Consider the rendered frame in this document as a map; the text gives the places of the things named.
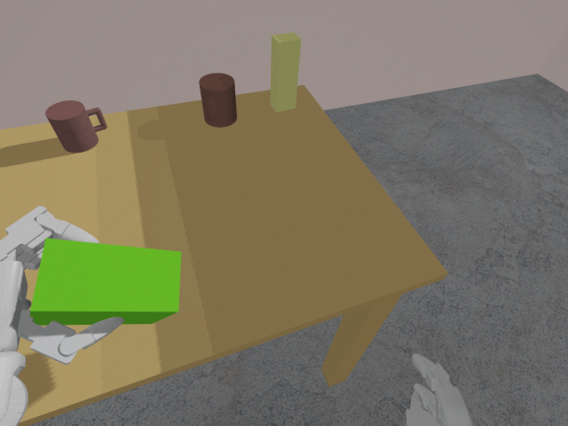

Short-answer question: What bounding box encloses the robot right hand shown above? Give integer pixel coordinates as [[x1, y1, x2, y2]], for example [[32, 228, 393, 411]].
[[406, 353, 475, 426]]

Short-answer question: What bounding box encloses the table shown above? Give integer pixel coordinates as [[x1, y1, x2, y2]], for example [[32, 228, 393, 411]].
[[0, 85, 448, 426]]

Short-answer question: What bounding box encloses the robot left hand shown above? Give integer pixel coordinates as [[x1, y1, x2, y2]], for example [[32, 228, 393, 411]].
[[0, 206, 124, 365]]

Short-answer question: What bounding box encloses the robot left forearm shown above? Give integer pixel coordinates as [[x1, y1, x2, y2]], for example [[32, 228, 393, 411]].
[[0, 351, 28, 426]]

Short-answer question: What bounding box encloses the sponge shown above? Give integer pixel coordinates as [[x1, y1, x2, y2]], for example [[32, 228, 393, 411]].
[[30, 238, 181, 326]]

